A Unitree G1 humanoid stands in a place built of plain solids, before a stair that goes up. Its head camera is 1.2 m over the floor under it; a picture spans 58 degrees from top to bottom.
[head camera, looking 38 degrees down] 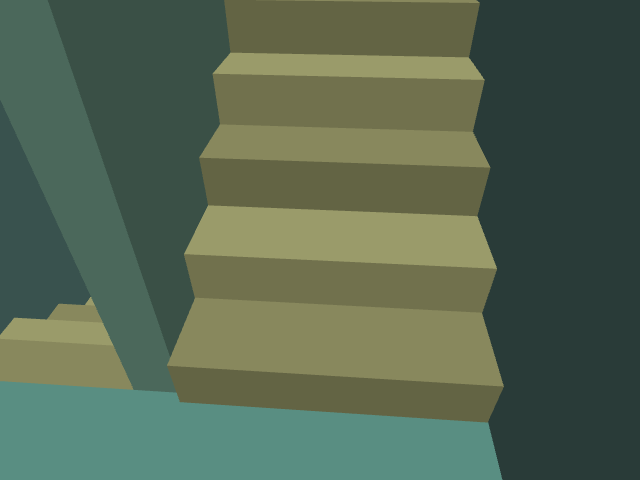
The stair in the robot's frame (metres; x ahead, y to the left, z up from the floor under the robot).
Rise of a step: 0.18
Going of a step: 0.27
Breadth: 0.92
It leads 4 degrees to the right of straight ahead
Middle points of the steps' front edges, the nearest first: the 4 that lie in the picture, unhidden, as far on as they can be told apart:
0.70 -0.03 0.18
0.97 -0.05 0.37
1.23 -0.07 0.55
1.49 -0.09 0.74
